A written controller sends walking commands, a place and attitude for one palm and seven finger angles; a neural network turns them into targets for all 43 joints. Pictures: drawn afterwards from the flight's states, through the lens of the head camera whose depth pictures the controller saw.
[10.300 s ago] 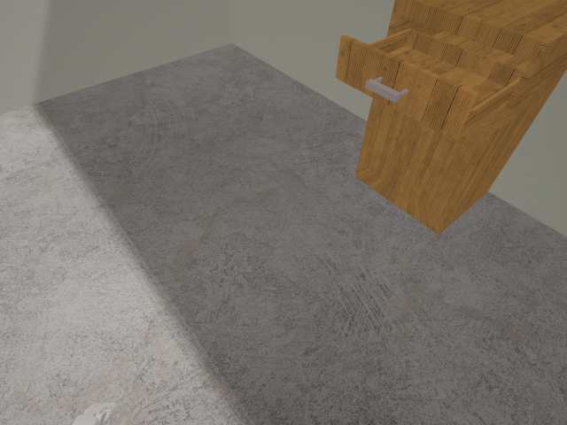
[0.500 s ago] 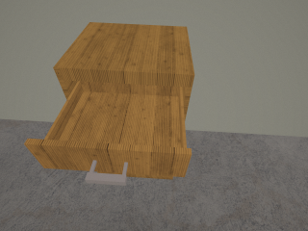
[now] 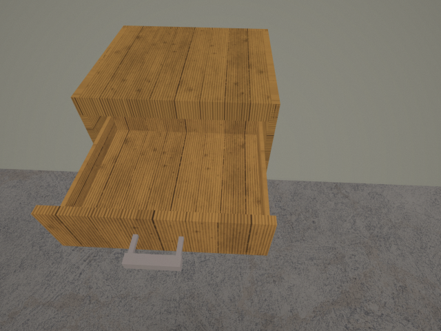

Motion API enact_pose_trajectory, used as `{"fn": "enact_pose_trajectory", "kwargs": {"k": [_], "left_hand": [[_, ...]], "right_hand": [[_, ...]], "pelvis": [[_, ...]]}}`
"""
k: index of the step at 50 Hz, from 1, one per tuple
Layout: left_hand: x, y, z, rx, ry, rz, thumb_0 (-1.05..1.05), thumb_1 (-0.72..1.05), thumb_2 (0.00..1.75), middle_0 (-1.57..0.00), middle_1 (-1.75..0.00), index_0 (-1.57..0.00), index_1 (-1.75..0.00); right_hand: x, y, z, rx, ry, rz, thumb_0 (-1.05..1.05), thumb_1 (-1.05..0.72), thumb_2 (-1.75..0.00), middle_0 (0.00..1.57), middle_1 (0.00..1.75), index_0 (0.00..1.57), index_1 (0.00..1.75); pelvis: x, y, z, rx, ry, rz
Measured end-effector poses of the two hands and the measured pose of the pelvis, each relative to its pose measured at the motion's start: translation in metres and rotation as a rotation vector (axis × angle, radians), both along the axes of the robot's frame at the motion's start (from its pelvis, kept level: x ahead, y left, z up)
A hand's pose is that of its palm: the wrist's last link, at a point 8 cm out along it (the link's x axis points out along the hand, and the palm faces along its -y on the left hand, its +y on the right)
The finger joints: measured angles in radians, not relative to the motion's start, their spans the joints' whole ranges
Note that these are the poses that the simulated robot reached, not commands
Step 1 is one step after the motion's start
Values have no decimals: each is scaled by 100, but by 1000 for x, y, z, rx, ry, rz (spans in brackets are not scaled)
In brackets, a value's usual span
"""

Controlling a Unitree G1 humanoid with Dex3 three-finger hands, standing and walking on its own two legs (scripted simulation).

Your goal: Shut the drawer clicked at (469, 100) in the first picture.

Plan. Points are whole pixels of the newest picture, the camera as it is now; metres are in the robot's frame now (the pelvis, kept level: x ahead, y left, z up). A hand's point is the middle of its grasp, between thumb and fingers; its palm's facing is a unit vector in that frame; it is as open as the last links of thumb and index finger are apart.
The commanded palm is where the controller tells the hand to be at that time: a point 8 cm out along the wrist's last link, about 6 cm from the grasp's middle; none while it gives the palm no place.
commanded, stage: come to a stop and stand still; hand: left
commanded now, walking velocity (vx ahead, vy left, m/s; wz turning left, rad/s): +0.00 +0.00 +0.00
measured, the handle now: (155, 251) +0.27 +0.15 -0.04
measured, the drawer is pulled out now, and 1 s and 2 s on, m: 0.30 0.30 0.28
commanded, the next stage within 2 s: look again from close up in 0.84 s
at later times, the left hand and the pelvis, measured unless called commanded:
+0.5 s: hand out of the picture +0.01 +0.14 -0.17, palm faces +0.03 -0.98 -0.22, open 7.3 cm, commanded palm none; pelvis +0.01 -0.03 +0.00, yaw +0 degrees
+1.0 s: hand out of the picture +0.00 +0.12 -0.17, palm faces +0.05 -0.98 -0.20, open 7.4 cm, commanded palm none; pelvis +0.00 -0.05 +0.00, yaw +1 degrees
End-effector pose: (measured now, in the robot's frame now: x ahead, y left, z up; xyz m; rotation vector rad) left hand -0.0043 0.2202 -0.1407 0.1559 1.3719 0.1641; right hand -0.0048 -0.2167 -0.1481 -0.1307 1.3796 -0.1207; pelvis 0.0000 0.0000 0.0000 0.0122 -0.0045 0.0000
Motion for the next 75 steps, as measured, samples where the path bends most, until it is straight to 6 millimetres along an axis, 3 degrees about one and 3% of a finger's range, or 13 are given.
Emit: {"fn": "enact_pose_trajectory", "kwargs": {"k": [15, 42, 75], "left_hand": [[15, -14, 2, 11, -17, -3, 1, 92, 90, -20, -30, -20, -30], [1, -47, 2, -2, 7, 15, 1, 91, 90, -20, -30, -20, -30], [-13, -55, 1, -14, 14, 35, 1, 91, 90, -20, -30, -20, -30]], "right_hand": [[10, -19, 1, -3, 6, 0, 1, -92, -90, 20, 30, 20, 30], [10, -45, 1, 1, 28, 10, 1, -92, -90, 20, 30, 20, 30], [-9, -40, 1, 19, 61, 10, 1, -91, -90, 20, 30, 20, 30]], "pelvis": [[6, -18, 2, 6, -1, 4], [7, -47, 3, 7, -6, 13], [-1, -52, 3, 3, -7, 24]]}}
